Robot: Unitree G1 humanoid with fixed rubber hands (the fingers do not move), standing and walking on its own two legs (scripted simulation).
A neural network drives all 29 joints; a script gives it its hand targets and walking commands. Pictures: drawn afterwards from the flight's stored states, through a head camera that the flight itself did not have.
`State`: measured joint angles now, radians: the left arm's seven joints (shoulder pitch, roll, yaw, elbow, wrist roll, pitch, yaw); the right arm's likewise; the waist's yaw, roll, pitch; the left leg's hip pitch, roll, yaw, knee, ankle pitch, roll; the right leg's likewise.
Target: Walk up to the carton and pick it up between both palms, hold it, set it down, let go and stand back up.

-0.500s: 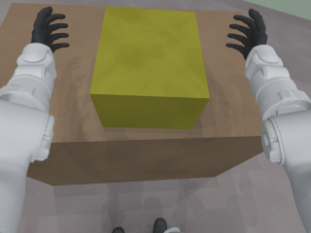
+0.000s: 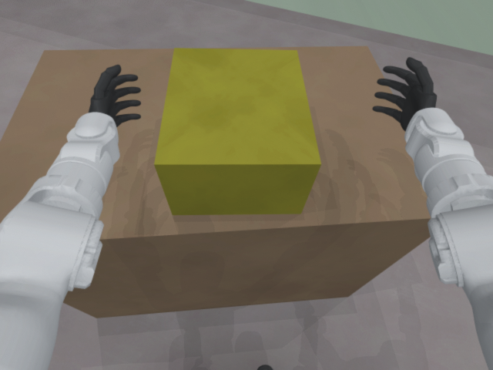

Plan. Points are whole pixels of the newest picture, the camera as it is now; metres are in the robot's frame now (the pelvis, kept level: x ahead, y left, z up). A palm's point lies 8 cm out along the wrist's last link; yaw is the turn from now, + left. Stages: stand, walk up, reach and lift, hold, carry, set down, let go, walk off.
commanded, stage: set down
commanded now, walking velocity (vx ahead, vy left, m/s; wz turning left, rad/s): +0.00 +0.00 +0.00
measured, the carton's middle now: (236, 129) +0.56 +0.01 +0.01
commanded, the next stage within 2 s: none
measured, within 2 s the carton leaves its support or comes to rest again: neither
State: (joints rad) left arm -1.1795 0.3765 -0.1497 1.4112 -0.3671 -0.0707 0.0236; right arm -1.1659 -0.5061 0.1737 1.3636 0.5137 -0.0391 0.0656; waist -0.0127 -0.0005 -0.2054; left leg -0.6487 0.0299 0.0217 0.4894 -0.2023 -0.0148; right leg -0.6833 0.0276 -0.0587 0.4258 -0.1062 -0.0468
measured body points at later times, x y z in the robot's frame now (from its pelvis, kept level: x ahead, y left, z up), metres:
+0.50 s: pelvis -0.01 +0.00 +0.00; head +0.02 +0.01 +0.45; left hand +0.41 +0.24 +0.08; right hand +0.43 -0.22 +0.10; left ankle +0.00 +0.13 -0.73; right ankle +0.04 -0.09 -0.73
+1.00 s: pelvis +0.01 +0.00 +0.01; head +0.04 -0.01 +0.46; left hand +0.37 +0.24 +0.06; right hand +0.38 -0.21 +0.06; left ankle +0.00 +0.13 -0.73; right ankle +0.04 -0.09 -0.73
